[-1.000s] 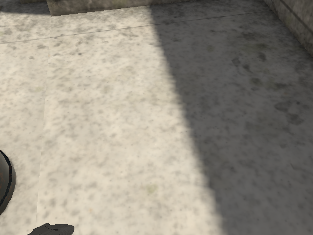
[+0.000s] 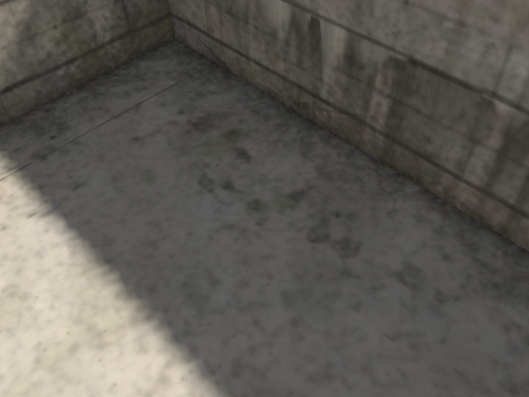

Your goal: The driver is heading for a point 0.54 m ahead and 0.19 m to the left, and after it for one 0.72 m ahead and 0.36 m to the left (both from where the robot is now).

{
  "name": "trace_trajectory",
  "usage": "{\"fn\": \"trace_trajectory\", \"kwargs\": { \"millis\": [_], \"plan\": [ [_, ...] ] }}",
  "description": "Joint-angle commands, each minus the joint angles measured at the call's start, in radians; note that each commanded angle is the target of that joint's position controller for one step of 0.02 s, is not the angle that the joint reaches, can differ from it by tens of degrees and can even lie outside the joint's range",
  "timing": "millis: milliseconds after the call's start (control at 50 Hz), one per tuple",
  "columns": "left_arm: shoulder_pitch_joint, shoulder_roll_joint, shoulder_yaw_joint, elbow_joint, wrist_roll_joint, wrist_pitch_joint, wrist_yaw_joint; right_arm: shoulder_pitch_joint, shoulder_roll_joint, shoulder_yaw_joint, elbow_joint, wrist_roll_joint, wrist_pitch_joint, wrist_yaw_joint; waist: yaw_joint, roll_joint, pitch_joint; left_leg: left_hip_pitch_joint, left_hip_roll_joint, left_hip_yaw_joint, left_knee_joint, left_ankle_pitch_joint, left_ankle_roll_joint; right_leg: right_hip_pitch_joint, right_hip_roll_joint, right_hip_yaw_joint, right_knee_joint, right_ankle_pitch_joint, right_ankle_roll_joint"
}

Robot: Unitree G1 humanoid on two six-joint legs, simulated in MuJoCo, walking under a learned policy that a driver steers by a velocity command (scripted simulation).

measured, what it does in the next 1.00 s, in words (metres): walks ahead, turning left: left foot, then right foot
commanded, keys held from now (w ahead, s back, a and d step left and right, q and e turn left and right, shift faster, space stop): w+q+shift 0.58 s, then w+shift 0.12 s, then shift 0.26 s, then e+shift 0.04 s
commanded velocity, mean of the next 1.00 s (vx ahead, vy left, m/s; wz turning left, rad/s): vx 0.64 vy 0.00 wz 0.64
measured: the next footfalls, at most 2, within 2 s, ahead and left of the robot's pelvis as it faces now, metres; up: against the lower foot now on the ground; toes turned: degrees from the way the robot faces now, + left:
left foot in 0.18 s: -0.02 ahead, +0.13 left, +0.00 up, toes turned +12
right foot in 0.56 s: +0.43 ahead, +0.08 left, +0.00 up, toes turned +33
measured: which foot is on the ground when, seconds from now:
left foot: up 0.00-0.16, down 0.18-0.56, up 0.58-0.94, down 0.96-1.00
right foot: down 0.00-0.16, up 0.18-0.54, down 0.56-0.96, up 0.98-1.00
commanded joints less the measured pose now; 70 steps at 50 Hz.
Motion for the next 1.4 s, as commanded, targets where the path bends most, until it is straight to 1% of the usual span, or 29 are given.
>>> {"fn": "trace_trajectory", "kwargs": {
  "millis": [20,60,120,160,180,200,220,240,260,320,460,540,560,580,600,660,780,800,820,900,960,980,1000,1020,1080,1140,1220,1360,1400],
  "plan": [
    [0.048,0.205,0.083,-0.053,-0.010,0.005,0.022,-0.069,-0.054,-0.009,-0.109,0.012,-0.001,0.006,0.076,-0.155,-0.119,-0.136,0.026,0.033,0.025,-0.023,-0.002,0.233,-0.319,0.238,-0.176,0.331,-0.220],
    [0.061,0.245,0.101,-0.045,-0.027,-0.005,0.021,-0.079,-0.064,-0.009,-0.128,0.015,0.003,0.019,0.078,-0.191,-0.096,-0.081,0.031,0.062,-0.040,-0.025,0.048,0.157,-0.324,0.265,-0.285,-0.208,-0.188],
    [-0.047,0.247,0.106,-0.051,-0.049,-0.033,0.006,0.083,-0.077,-0.028,-0.058,0.017,-0.007,0.029,-0.041,-0.177,-0.047,0.192,-0.001,0.141,-0.255,0.062,0.139,-0.038,-0.283,0.156,-0.306,-0.382,-0.110],
    [-0.124,0.158,0.091,-0.069,-0.032,-0.046,0.002,0.349,-0.081,-0.047,0.080,0.012,-0.023,0.021,-0.144,0.017,-0.006,0.463,-0.037,0.111,-0.399,0.053,0.190,-0.266,-0.167,-0.050,0.054,-0.363,-0.020],
    [-0.172,0.056,0.063,-0.108,-0.019,-0.060,-0.011,0.414,-0.159,-0.061,0.078,-0.003,-0.044,0.016,-0.151,0.265,0.057,0.572,0.182,-0.325,-0.492,-0.130,0.287,-0.607,-0.064,-0.116,0.571,-0.335,0.048],
    [-0.220,0.053,0.051,-0.186,-0.049,-0.105,-0.025,0.315,-0.206,-0.057,-0.021,-0.021,-0.085,0.033,-0.117,0.256,0.041,0.585,0.324,-0.818,-0.717,-0.298,0.453,-0.812,0.038,0.068,0.659,-0.278,0.046],
    [-0.260,0.121,0.062,-0.195,-0.077,-0.142,-0.039,0.241,-0.180,-0.054,-0.045,-0.027,-0.105,0.031,-0.102,0.130,0.096,0.591,0.367,-0.835,-0.774,-0.340,0.464,-0.903,-0.026,0.131,0.699,-0.191,0.029],
    [-0.232,0.165,0.063,-0.149,0.068,-0.118,-0.054,0.202,-0.210,-0.068,-0.046,-0.070,-0.067,0.020,-0.078,0.050,0.099,0.514,0.319,-0.689,-0.773,-0.305,0.395,-0.838,-0.074,0.091,0.641,-0.083,0.035],
    [-0.179,0.176,0.070,-0.118,0.077,-0.104,-0.063,0.188,-0.191,-0.063,-0.053,-0.064,-0.059,0.014,-0.052,0.012,0.109,0.460,0.245,-0.571,-0.757,-0.190,0.352,-0.742,-0.078,0.075,0.596,-0.019,0.049],
    [-0.147,0.162,0.062,-0.099,0.043,-0.061,-0.079,0.220,-0.127,-0.040,-0.025,-0.036,-0.074,0.016,-0.036,0.050,0.107,0.344,0.125,-0.407,-0.785,0.056,0.315,-0.562,-0.051,0.028,0.482,0.079,0.086],
    [-0.331,0.140,0.029,-0.163,0.010,-0.067,-0.079,0.295,-0.156,-0.056,0.023,-0.027,-0.087,0.003,-0.092,0.116,0.097,0.364,0.118,-0.406,-0.726,0.418,0.307,-0.384,0.010,0.006,0.109,0.170,0.071],
    [0.098,0.241,0.073,-0.055,0.003,-0.082,-0.030,0.156,-0.230,-0.075,0.002,-0.023,-0.101,0.008,0.141,0.060,-0.132,0.200,0.056,-0.323,-0.302,0.972,0.211,0.303,0.071,-0.005,0.015,0.050,0.008],
    [0.323,0.299,0.097,-0.019,0.015,-0.087,-0.003,0.122,-0.189,-0.065,-0.017,-0.029,-0.114,0.016,0.248,0.010,-0.272,0.016,-0.021,-0.290,0.006,0.800,0.191,0.605,-0.065,0.114,0.033,-0.119,-0.014],
    [0.420,0.385,0.114,-0.010,0.060,-0.096,0.008,0.178,-0.001,-0.021,-0.065,-0.007,-0.122,0.014,0.206,-0.298,-0.431,-0.241,-0.148,-0.211,0.357,-0.010,0.189,0.815,-0.397,0.620,-0.147,-0.687,-0.071],
    [0.279,0.356,0.105,-0.028,0.050,-0.092,0.003,0.163,-0.043,-0.011,-0.081,-0.004,-0.114,0.019,0.137,-0.344,-0.361,-0.326,-0.123,-0.186,0.488,0.025,0.201,0.634,-0.436,0.989,-0.377,-0.827,-0.107],
    [0.160,0.174,0.069,0.011,0.038,-0.093,-0.010,0.067,-0.076,-0.015,-0.053,-0.063,-0.086,0.047,0.071,-0.087,-0.056,-0.302,0.014,-0.115,0.422,0.204,0.189,0.275,-0.309,0.556,-0.341,-0.440,-0.121],
    [0.206,0.157,0.052,0.122,0.010,-0.153,-0.036,-0.086,-0.030,0.019,-0.133,-0.076,-0.057,0.064,-0.007,-0.104,0.105,-0.318,0.016,-0.128,0.146,0.243,0.118,0.128,-0.273,0.162,-0.407,0.472,-0.145],
    [0.165,0.167,0.052,0.120,0.006,-0.154,-0.041,-0.106,-0.025,0.028,-0.143,-0.076,-0.062,0.070,-0.027,-0.109,0.093,-0.227,0.013,-0.083,0.011,0.321,0.113,0.084,-0.226,0.057,-0.402,0.575,-0.114],
    [0.094,0.204,0.070,0.092,-0.054,-0.152,-0.021,-0.126,-0.010,0.032,-0.143,0.008,-0.089,0.054,-0.013,-0.092,0.073,-0.199,0.012,-0.058,-0.059,0.375,0.106,0.108,-0.181,0.015,-0.381,0.599,-0.111],
    [0.194,0.305,0.091,0.135,-0.051,-0.147,0.000,-0.219,-0.054,0.026,-0.183,-0.018,-0.115,0.069,0.000,-0.091,0.006,0.023,-0.043,-0.011,-0.285,0.563,0.120,0.164,-0.205,-0.024,-0.346,0.705,-0.082],
    [0.204,0.299,0.087,0.133,-0.052,-0.120,0.004,0.031,-0.143,-0.025,-0.108,-0.038,-0.098,0.046,-0.132,-0.088,-0.124,0.372,-0.078,0.000,-0.371,0.661,0.174,0.147,-0.151,-0.075,0.029,0.805,-0.009],
    [0.246,0.230,0.061,0.111,-0.025,-0.117,0.002,0.115,-0.228,-0.041,-0.095,-0.054,-0.087,0.022,-0.135,0.075,-0.226,0.617,0.124,-0.198,-0.309,1.100,0.220,-0.038,-0.069,-0.075,0.377,0.323,0.040],
    [0.495,0.110,0.017,0.156,-0.036,-0.111,-0.018,0.086,-0.236,-0.019,-0.128,-0.089,-0.088,0.019,-0.024,0.256,-0.473,0.862,0.446,-0.590,-0.280,1.383,0.434,-0.252,0.067,0.125,0.802,-0.433,0.076],
    [0.470,0.230,0.047,0.194,-0.056,-0.104,-0.021,0.073,-0.174,-0.020,-0.142,-0.065,-0.081,0.029,-0.073,0.109,-0.555,0.752,0.392,-0.569,-0.354,1.216,0.425,-0.203,0.039,0.257,0.840,-0.395,0.066],
    [0.252,0.217,0.057,0.136,-0.044,-0.065,0.018,-0.105,-0.054,0.016,-0.107,-0.032,-0.095,0.038,0.021,0.014,-0.184,0.337,0.247,-0.285,-0.472,1.015,0.321,-0.240,-0.072,0.152,0.661,-0.220,0.095],
    [0.314,0.162,0.055,0.156,-0.032,-0.024,0.022,-0.159,-0.032,0.018,-0.073,-0.063,-0.113,0.044,0.096,0.052,-0.163,0.114,0.211,-0.183,-0.564,0.982,0.327,-0.048,-0.093,0.135,0.563,-0.141,0.112],
    [0.197,0.117,0.038,0.132,-0.014,-0.015,0.028,-0.172,-0.050,0.009,-0.022,-0.054,-0.108,0.020,0.076,0.051,-0.154,0.097,0.178,-0.096,-0.588,0.886,0.308,0.007,-0.103,0.108,0.284,-0.041,0.104],
    [0.084,0.150,0.043,0.125,0.003,-0.003,0.024,-0.117,-0.031,0.020,0.047,-0.029,-0.069,0.008,0.055,0.032,-0.048,0.055,0.119,-0.132,-0.588,0.197,0.210,0.157,-0.079,0.080,-0.115,0.154,0.041],
    [0.043,0.259,0.066,0.126,-0.007,-0.005,0.026,-0.015,-0.024,0.019,0.063,-0.039,-0.074,0.009,-0.033,-0.146,-0.036,0.039,0.008,-0.049,-0.545,0.122,0.128,0.151,-0.141,0.146,-0.104,0.209,-0.020]
  ]
}}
